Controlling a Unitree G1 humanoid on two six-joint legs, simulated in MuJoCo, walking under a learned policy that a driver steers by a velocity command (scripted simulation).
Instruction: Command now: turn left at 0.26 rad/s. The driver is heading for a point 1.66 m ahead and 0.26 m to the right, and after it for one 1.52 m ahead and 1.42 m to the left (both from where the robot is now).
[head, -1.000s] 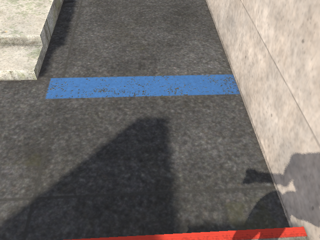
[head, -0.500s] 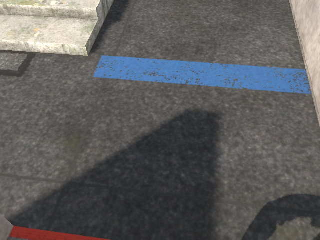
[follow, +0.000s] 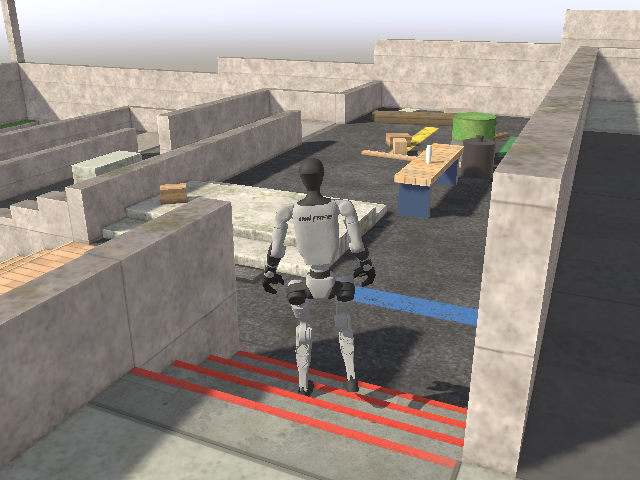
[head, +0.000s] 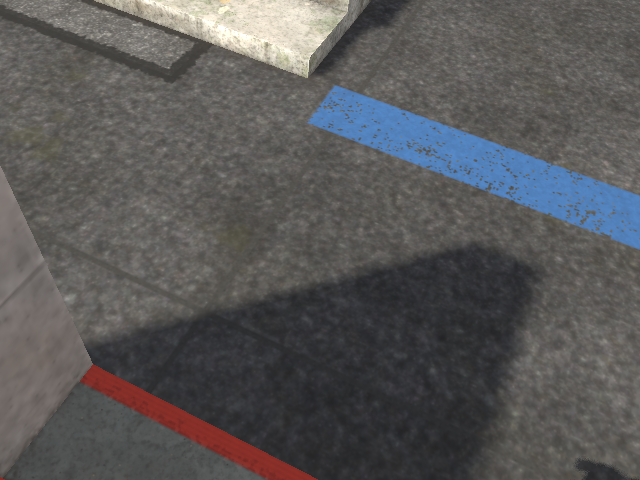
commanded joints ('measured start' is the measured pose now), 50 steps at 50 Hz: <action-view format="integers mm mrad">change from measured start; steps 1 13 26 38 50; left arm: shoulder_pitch -32 62 237 333 285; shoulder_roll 13 -9 -10 105 -31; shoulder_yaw -13 -27 -26 32 11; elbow -104 -21 55 107 33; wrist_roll -6 17 1 -18 -22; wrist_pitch -7 -72 -75 -91 -174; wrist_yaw -6 -66 -32 -7 -36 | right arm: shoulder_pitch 6 -21 83 -58 565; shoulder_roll -113 -72 -61 -94 -198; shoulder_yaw -31 -39 -48 -51 -91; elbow -64 17 210 213 442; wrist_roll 3 0 6 25 14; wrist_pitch -1 -16 -36 -111 -182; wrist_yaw -15 9 1 8 103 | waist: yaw -18 -62 -6 65 -170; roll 202 -84 46 -67 359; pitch -157 -18 -10 118 -104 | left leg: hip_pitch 248 207 222 -186 571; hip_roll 246 90 120 129 376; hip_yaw -277 -81 -85 84 -391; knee -144 -180 -306 0 -177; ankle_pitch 341 53 193 -130 239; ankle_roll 195 -48 -50 -35 213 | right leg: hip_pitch -12 312 492 654 -226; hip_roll -30 -192 -112 -316 113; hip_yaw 17 160 53 306 171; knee -211 -1023 -1065 -1227 163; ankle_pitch -122 15 162 -167 -314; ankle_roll -11 -223 -169 -344 -202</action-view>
